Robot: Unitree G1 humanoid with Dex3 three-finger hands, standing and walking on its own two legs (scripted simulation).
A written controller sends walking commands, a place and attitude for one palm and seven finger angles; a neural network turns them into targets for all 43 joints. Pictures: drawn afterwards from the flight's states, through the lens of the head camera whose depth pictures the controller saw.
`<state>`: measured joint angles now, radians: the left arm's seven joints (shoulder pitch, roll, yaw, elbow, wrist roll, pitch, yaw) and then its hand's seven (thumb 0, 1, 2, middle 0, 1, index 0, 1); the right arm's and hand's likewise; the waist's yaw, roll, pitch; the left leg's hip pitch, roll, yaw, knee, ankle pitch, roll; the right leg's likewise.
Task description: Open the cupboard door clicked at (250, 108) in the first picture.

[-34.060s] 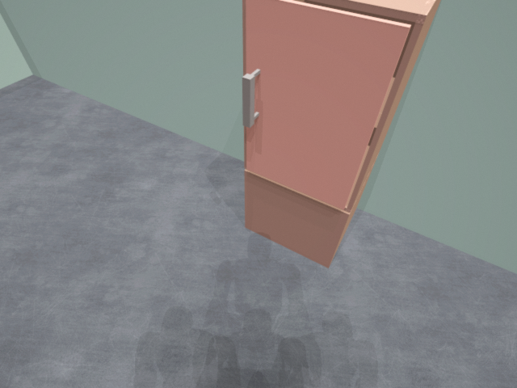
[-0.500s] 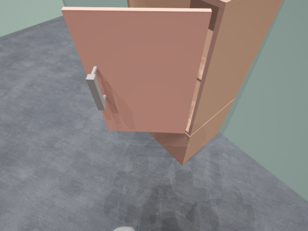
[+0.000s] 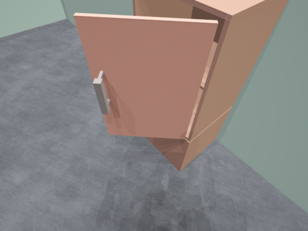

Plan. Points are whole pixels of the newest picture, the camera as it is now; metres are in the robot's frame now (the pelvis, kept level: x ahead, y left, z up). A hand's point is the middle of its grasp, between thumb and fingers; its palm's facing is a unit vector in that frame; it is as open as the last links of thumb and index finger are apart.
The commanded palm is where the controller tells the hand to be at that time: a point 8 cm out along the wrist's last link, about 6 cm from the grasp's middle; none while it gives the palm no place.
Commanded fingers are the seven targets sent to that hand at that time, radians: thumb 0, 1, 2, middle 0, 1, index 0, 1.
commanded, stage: look again from close up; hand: left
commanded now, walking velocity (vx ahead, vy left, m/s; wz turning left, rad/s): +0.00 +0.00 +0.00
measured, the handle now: (103, 93) +0.56 +0.22 -0.02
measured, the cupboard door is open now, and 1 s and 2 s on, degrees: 46 46 46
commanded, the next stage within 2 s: shuffle to correct the standing spot in 0.58 s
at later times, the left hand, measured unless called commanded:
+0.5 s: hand out of the picture +0.03 +0.24 -0.15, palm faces +0.00 -0.95 -0.31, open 7.4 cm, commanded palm none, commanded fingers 0.00 0.90 0.90 -0.20 -0.30 -0.20 -0.30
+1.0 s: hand out of the picture -0.10 +0.18 -0.19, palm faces +0.05 -0.99 -0.12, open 7.4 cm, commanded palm none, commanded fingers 0.00 0.90 0.90 -0.20 -0.30 -0.20 -0.30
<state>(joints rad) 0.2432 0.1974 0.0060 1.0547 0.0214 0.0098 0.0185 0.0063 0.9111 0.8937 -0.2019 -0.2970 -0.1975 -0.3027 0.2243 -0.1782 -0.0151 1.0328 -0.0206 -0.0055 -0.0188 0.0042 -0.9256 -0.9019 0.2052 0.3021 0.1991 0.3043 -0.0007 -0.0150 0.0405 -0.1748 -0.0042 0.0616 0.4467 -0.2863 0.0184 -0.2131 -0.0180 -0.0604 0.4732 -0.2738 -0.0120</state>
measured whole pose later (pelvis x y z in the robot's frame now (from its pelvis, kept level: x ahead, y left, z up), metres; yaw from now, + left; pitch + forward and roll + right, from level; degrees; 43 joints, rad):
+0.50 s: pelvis -0.05 +0.00 +0.00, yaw +0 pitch -3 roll +0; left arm 0.20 0.31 0.00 0.99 0.02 0.00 0.01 0.01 0.91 0.89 -0.20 -0.30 -0.20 -0.30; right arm 0.18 -0.30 -0.01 1.00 -0.02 -0.01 0.00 0.00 -0.91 -0.90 0.20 0.30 0.20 0.30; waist 0.00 -0.01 -0.02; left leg -0.17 -0.01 0.07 0.43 -0.21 0.03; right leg -0.20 -0.02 -0.06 0.44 -0.19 -0.01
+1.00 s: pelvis -0.04 +0.03 -0.01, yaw +0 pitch -3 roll -1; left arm 0.42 0.14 0.01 1.10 0.03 0.02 0.02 0.01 0.91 0.89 -0.20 -0.30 -0.20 -0.30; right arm 0.40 -0.14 -0.01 1.13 -0.02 0.01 -0.01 0.00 -0.91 -0.90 0.20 0.30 0.20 0.30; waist 0.01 -0.03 0.00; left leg -0.21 -0.02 0.08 0.55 -0.29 0.06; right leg -0.23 -0.03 -0.04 0.52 -0.28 0.00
